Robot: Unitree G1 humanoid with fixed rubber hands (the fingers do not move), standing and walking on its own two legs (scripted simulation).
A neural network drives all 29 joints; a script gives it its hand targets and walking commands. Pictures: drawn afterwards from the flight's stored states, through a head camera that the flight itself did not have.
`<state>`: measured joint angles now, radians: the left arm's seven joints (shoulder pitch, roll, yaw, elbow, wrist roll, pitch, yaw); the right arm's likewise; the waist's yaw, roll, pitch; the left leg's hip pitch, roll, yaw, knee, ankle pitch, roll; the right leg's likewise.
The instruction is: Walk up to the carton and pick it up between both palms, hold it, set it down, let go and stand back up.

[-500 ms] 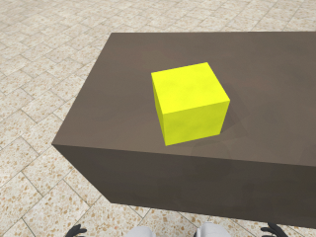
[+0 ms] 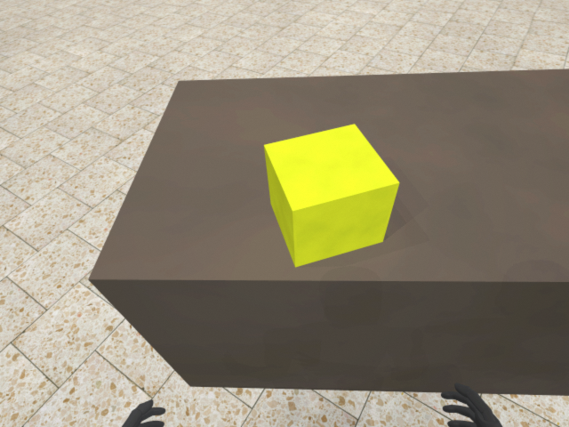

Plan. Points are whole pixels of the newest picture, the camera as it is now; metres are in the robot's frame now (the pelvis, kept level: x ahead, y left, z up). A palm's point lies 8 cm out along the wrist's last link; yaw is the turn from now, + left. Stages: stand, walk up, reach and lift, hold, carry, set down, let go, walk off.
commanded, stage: walk up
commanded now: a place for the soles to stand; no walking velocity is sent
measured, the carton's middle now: (325, 194) +0.48 -0.04 +0.02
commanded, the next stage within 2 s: none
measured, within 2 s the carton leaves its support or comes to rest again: neither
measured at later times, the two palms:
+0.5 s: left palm out of the picture +0.13 +0.26 -0.09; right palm out of the picture +0.07 -0.27 -0.11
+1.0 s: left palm (140, 418) +0.15 +0.25 -0.09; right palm out of the picture +0.05 -0.28 -0.11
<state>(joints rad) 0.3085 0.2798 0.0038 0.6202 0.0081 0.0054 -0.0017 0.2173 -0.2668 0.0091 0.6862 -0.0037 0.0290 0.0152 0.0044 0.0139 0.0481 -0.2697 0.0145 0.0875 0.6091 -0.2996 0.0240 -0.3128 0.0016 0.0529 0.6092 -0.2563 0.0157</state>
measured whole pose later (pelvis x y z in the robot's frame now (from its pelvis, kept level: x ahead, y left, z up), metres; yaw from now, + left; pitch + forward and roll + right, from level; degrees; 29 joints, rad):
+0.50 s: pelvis +0.01 +0.01 +0.00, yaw -5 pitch -1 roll +1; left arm 0.31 0.28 0.01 0.61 0.02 0.00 0.00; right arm 0.28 -0.30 -0.01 0.70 -0.02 0.03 0.01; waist -0.01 0.01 0.05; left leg -0.27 0.03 0.18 0.63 -0.34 0.03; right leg -0.36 0.03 0.14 0.66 -0.27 0.02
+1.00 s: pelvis -0.01 +0.00 -0.01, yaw -9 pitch -2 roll +1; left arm 0.24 0.30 0.03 0.61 0.02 0.04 -0.01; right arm 0.26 -0.30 -0.01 0.65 -0.01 0.02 0.00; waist -0.01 -0.01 0.10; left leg -0.28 0.01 0.13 0.65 -0.33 0.04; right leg -0.39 0.07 0.18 0.68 -0.25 0.00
